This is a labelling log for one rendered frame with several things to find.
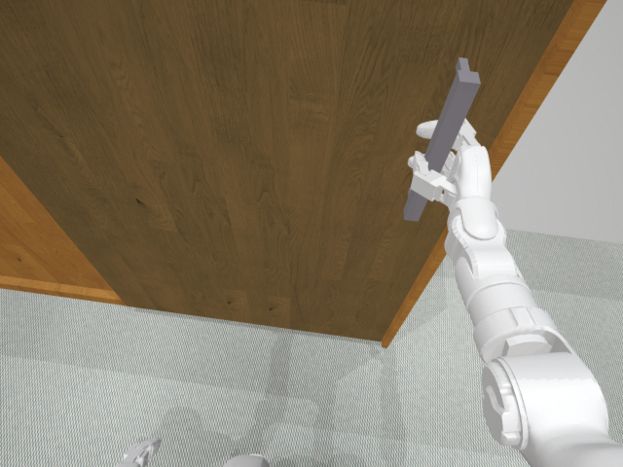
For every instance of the wardrobe door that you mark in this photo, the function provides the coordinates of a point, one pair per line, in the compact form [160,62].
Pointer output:
[33,245]
[247,160]

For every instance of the left robot hand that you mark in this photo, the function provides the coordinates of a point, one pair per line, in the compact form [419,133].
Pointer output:
[139,454]

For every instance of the handle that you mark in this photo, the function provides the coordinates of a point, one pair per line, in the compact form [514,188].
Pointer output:
[461,95]

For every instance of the right robot hand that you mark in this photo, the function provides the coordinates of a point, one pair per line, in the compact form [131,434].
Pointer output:
[469,170]

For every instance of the robot right upper arm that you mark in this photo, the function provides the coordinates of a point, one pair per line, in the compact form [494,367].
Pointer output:
[548,408]

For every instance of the robot right forearm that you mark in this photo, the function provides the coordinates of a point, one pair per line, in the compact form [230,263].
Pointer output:
[505,316]

